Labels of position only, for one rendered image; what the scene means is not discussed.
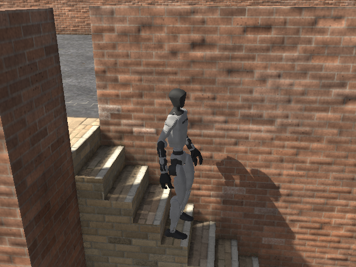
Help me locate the stairs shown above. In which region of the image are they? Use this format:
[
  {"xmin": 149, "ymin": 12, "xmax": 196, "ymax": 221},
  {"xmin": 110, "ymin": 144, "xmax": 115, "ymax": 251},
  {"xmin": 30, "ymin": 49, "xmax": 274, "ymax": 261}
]
[{"xmin": 72, "ymin": 126, "xmax": 259, "ymax": 267}]

